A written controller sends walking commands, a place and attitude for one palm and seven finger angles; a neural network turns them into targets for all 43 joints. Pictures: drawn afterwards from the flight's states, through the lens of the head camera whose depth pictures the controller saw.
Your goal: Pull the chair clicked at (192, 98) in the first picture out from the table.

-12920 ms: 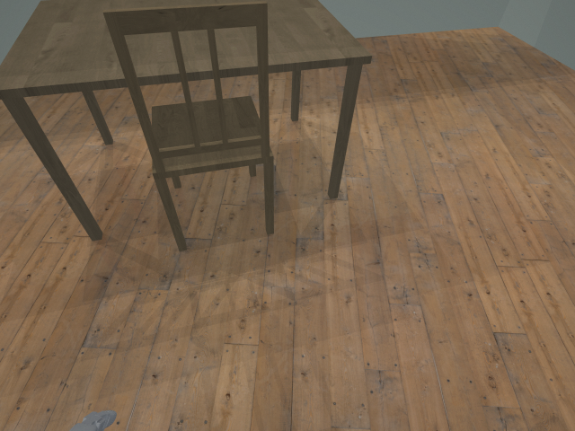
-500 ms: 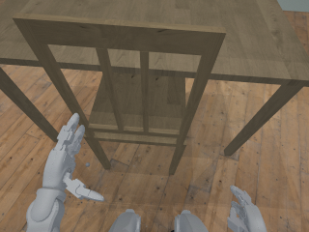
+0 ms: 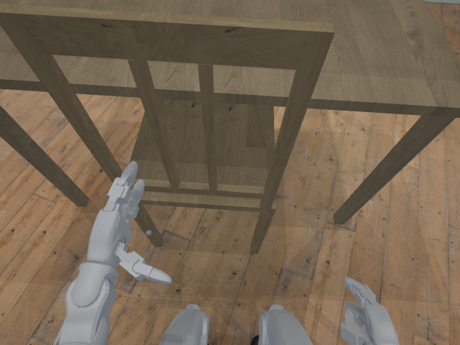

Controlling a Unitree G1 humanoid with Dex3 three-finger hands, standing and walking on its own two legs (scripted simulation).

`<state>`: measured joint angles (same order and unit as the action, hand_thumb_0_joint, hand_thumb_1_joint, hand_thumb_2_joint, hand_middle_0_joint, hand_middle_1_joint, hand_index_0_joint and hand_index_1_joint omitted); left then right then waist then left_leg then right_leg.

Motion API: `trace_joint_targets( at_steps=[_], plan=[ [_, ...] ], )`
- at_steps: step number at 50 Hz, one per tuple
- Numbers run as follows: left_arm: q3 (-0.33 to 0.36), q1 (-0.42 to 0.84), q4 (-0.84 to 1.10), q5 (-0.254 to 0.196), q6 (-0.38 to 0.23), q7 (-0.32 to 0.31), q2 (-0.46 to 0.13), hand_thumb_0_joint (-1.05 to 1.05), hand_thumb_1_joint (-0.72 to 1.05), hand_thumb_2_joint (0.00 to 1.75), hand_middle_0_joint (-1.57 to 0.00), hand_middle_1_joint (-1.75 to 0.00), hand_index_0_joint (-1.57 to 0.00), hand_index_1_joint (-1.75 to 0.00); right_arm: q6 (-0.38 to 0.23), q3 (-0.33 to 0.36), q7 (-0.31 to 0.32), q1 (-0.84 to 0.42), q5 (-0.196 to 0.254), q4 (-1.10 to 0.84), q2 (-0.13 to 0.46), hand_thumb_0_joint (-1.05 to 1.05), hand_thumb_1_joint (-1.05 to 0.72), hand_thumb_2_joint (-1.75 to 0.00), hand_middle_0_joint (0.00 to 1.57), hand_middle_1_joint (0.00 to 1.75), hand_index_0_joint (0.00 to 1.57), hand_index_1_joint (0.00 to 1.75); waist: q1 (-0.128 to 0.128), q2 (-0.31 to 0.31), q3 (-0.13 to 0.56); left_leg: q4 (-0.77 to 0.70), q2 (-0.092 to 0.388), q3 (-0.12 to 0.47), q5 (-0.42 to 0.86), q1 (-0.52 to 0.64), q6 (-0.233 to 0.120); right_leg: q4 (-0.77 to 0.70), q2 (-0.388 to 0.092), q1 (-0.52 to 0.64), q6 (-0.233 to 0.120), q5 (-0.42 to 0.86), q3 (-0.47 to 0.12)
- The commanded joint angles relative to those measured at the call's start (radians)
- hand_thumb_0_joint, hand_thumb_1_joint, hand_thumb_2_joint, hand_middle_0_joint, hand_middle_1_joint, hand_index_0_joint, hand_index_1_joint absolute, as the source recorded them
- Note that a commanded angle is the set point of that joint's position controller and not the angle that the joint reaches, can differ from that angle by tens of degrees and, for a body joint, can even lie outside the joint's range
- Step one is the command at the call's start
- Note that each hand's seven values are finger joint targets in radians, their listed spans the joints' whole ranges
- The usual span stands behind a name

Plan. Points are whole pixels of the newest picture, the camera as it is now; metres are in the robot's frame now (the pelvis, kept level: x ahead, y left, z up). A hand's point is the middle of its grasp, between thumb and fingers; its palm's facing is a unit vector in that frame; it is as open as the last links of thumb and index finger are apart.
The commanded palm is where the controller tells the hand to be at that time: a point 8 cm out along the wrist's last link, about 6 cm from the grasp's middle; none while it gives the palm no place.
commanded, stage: aim the fingers beside a spindle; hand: left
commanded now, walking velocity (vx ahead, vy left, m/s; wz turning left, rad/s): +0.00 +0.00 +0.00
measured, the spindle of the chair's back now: (161, 139) +0.47 +0.15 +0.04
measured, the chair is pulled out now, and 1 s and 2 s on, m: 0.00 0.00 0.00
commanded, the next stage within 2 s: none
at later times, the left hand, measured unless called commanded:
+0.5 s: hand (163, 212) +0.33 +0.13 +0.01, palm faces -0.05 -1.00 -0.04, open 16.9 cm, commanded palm +0.31 +0.19 +0.01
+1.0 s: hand (160, 221) +0.32 +0.14 -0.01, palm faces -0.06 -1.00 -0.03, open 16.9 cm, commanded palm +0.30 +0.18 +0.01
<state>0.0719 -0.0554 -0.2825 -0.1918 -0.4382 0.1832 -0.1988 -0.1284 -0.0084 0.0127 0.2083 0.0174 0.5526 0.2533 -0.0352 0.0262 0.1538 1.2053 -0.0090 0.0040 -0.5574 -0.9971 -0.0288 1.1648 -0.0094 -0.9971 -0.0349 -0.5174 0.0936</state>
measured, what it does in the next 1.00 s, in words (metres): stands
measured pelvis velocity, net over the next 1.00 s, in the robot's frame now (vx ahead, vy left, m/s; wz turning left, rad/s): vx -0.01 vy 0.00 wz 0.00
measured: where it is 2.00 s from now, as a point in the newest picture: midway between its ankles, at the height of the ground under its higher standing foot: outside the picture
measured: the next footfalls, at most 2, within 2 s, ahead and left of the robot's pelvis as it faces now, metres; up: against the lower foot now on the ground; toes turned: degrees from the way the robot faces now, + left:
none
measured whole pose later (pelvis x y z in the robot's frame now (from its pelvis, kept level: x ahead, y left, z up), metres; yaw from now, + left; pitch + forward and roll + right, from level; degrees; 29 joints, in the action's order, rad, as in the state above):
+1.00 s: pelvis -0.01 +0.00 -0.01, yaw +0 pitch +22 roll -1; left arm 0.07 0.12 -0.44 -0.16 -0.43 0.12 -0.19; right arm -0.05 -0.01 0.00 0.19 0.02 0.54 0.25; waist -0.03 0.02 0.16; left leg 1.26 -0.01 0.00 -0.57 -1.08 -0.03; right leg 1.23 -0.01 -1.09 -0.04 -0.53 0.09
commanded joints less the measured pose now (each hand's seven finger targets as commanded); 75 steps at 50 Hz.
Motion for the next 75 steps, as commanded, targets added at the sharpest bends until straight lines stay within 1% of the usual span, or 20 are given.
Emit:
trace_joint_targets(
  at_steps=[1,4,8,14,20,24,30,37,39,45,48,51,53,55,61,64,65,70,73,75],
  plan=[
    [0.080,0.214,0.249,-0.008,-0.096,-0.026,-0.129,0.00,-0.50,0.30,-0.06,-0.08,-0.06,-0.08,-0.046,0.061,0.015,0.007,-0.005,-0.126,0.131,0.00,-0.90,-0.90,0.20,0.30,0.20,0.30,-0.008,0.007,0.352,-0.139,0.007,0.036,0.311,0.176,0.004,-0.143,-0.007,0.244,0.006,0.270,-0.080],
    [0.119,0.253,0.222,0.003,-0.115,-0.055,-0.163,0.00,-0.50,0.30,-0.06,-0.08,-0.06,-0.08,-0.039,0.058,0.015,0.005,-0.011,-0.110,0.131,0.00,-0.90,-0.90,0.20,0.30,0.20,0.30,-0.004,0.007,0.355,-0.126,0.007,0.036,0.312,0.146,0.005,-0.125,-0.003,0.244,0.004,0.271,-0.084],
    [0.029,0.247,0.156,0.014,-0.095,-0.049,-0.070,0.00,-0.50,0.30,-0.06,-0.08,-0.06,-0.08,-0.030,0.058,0.001,0.005,-0.009,-0.109,0.130,0.00,-0.90,-0.90,0.20,0.30,0.20,0.30,-0.019,0.024,0.355,-0.122,0.008,0.037,0.317,0.157,0.009,-0.114,-0.005,0.207,0.006,0.282,-0.074],
    [-0.029,0.309,0.096,0.018,-0.049,-0.030,-0.025,0.00,-0.50,0.30,-0.06,-0.08,-0.06,-0.08,-0.009,0.063,0.000,0.015,0.000,-0.120,0.140,0.00,-0.90,-0.90,0.20,0.30,0.20,0.30,-0.036,-0.019,0.330,-0.115,0.009,0.045,0.281,0.125,0.003,-0.114,-0.007,0.173,0.005,0.247,-0.069],
    [0.096,0.379,0.223,0.036,-0.124,-0.116,-0.144,0.00,-0.50,0.30,-0.06,-0.08,-0.06,-0.08,0.000,0.063,0.002,0.023,-0.016,-0.117,0.128,0.00,-0.90,-0.90,0.20,0.30,0.20,0.30,0.008,0.029,0.451,-0.108,0.009,0.050,0.364,0.189,0.010,-0.078,-0.006,0.208,0.002,0.300,-0.077],
    [0.092,0.263,0.144,0.043,-0.112,-0.123,-0.120,0.00,-0.50,0.30,-0.06,-0.08,-0.06,-0.08,0.013,0.060,-0.009,0.022,-0.014,-0.117,0.124,0.00,-0.90,-0.90,0.20,0.30,0.20,0.30,0.011,-0.011,0.418,-0.120,0.006,0.043,0.358,0.157,0.010,-0.088,-0.002,0.240,0.002,0.315,-0.076],
    [-0.043,0.225,0.032,0.023,-0.041,-0.034,0.001,0.00,-0.50,0.30,-0.06,-0.08,-0.06,-0.08,0.028,0.064,-0.010,0.018,0.010,-0.131,0.139,0.00,-0.90,-0.90,0.20,0.30,0.20,0.30,-0.033,-0.081,0.296,-0.122,0.006,0.036,0.235,0.081,0.001,-0.133,-0.003,0.189,0.007,0.226,-0.076],
    [0.019,0.358,0.305,0.028,-0.150,-0.104,-0.090,0.00,-0.50,0.30,-0.06,-0.08,-0.06,-0.08,0.002,0.063,0.008,0.016,-0.012,-0.124,0.119,0.00,-0.90,-0.90,0.20,0.30,0.20,0.30,-0.008,0.054,0.431,-0.112,0.011,0.056,0.364,0.239,0.009,-0.094,-0.006,0.168,0.001,0.274,-0.073],
    [0.091,0.328,0.276,0.039,-0.157,-0.135,-0.155,0.00,-0.50,0.30,-0.06,-0.08,-0.06,-0.08,0.006,0.062,0.007,0.021,-0.018,-0.109,0.122,0.00,-0.90,-0.90,0.20,0.30,0.20,0.30,0.003,0.041,0.421,-0.107,0.009,0.053,0.373,0.205,0.011,-0.084,-0.002,0.189,-0.001,0.288,-0.074],
    [-0.006,0.221,-0.041,0.048,-0.053,-0.073,-0.024,0.00,-0.50,0.30,-0.06,-0.08,-0.06,-0.08,0.032,0.056,-0.010,0.002,0.002,-0.116,0.136,0.00,-0.90,-0.90,0.20,0.30,0.20,0.30,-0.022,-0.051,0.264,-0.112,-0.001,0.030,0.191,0.050,0.005,-0.125,-0.001,0.155,0.002,0.170,-0.079],
    [-0.004,0.293,0.018,0.019,-0.032,-0.029,-0.044,0.00,-0.50,0.30,-0.06,-0.08,-0.06,-0.08,0.035,0.063,0.000,0.005,0.012,-0.139,0.143,0.00,-0.90,-0.90,0.20,0.30,0.20,0.30,-0.022,-0.062,0.322,-0.101,-0.003,0.025,0.195,0.053,-0.001,-0.139,-0.007,0.197,0.006,0.183,-0.100],
    [0.009,0.361,0.235,0.000,-0.084,-0.036,-0.079,0.00,-0.50,0.30,-0.06,-0.08,-0.06,-0.08,0.017,0.065,0.010,0.004,0.004,-0.153,0.128,0.00,-0.90,-0.90,0.20,0.30,0.20,0.30,-0.003,0.037,0.454,-0.108,0.002,0.037,0.314,0.175,0.002,-0.113,-0.010,0.239,0.002,0.282,-0.093],
    [0.033,0.368,0.331,-0.001,-0.124,-0.066,-0.106,0.00,-0.50,0.30,-0.06,-0.08,-0.06,-0.08,0.005,0.064,0.014,0.014,-0.003,-0.144,0.120,0.00,-0.90,-0.90,0.20,0.30,0.20,0.30,0.000,0.041,0.506,-0.106,0.007,0.044,0.396,0.238,0.003,-0.103,-0.007,0.254,0.004,0.341,-0.090],
    [0.079,0.338,0.331,0.010,-0.148,-0.103,-0.146,0.00,-0.50,0.30,-0.06,-0.08,-0.06,-0.08,0.000,0.059,0.013,0.018,-0.013,-0.123,0.118,0.00,-0.90,-0.90,0.20,0.30,0.20,0.30,0.005,0.053,0.484,-0.111,0.010,0.055,0.418,0.243,0.010,-0.091,-0.003,0.233,0.002,0.341,-0.081],
    [-0.010,0.257,-0.051,0.053,-0.056,-0.082,-0.027,0.00,-0.50,0.30,-0.06,-0.08,-0.06,-0.08,0.025,0.058,-0.007,0.016,0.000,-0.090,0.139,0.00,-0.90,-0.90,0.20,0.30,0.20,0.30,-0.043,-0.064,0.222,-0.104,0.005,0.040,0.199,0.043,0.006,-0.116,0.000,0.113,0.005,0.173,-0.068],
    [-0.015,0.270,-0.055,0.040,-0.023,-0.043,-0.026,0.00,-0.50,0.30,-0.06,-0.08,-0.06,-0.08,0.035,0.062,-0.004,0.011,0.010,-0.125,0.149,0.00,-0.90,-0.90,0.20,0.30,0.20,0.30,-0.028,-0.075,0.263,-0.107,0.000,0.033,0.187,0.043,0.001,-0.128,-0.003,0.145,0.001,0.165,-0.079],
    [-0.012,0.298,0.011,0.030,-0.029,-0.036,-0.035,0.00,-0.50,0.30,-0.06,-0.08,-0.06,-0.08,0.034,0.063,-0.003,0.012,0.008,-0.138,0.145,0.00,-0.90,-0.90,0.20,0.30,0.20,0.30,-0.016,-0.053,0.330,-0.107,-0.002,0.031,0.215,0.063,0.000,-0.123,-0.007,0.184,0.002,0.194,-0.087],
    [0.100,0.384,0.394,0.009,-0.145,-0.105,-0.173,0.00,-0.50,0.30,-0.06,-0.08,-0.06,-0.08,0.010,0.061,0.012,0.022,-0.012,-0.145,0.117,0.00,-0.90,-0.90,0.20,0.30,0.20,0.30,0.025,0.098,0.566,-0.112,0.007,0.048,0.458,0.278,0.012,-0.085,-0.005,0.269,-0.001,0.378,-0.091],
    [0.055,0.302,0.279,0.022,-0.147,-0.131,-0.101,0.00,-0.50,0.30,-0.06,-0.08,-0.06,-0.08,0.006,0.056,0.005,0.018,-0.015,-0.110,0.112,0.00,-0.90,-0.90,0.20,0.30,0.20,0.30,-0.015,0.020,0.451,-0.107,0.015,0.050,0.430,0.227,0.010,-0.089,-0.002,0.220,0.008,0.358,-0.074],
    [0.016,0.295,0.080,0.042,-0.107,-0.113,-0.056,0.00,-0.50,0.30,-0.06,-0.08,-0.06,-0.08,0.014,0.053,0.000,0.021,-0.010,-0.083,0.125,0.00,-0.90,-0.90,0.20,0.30,0.20,0.30,-0.053,-0.042,0.299,-0.097,0.013,0.047,0.294,0.108,0.006,-0.104,0.003,0.154,0.011,0.260,-0.068]
  ],
)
